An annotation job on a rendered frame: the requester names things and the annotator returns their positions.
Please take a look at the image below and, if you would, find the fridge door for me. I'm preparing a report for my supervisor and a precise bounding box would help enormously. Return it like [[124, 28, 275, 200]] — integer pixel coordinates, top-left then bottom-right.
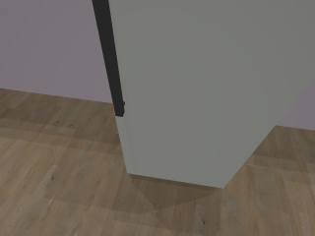
[[91, 0, 315, 189]]

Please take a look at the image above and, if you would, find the handle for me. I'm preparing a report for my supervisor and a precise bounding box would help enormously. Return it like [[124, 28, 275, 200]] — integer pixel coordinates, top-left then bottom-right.
[[92, 0, 125, 117]]

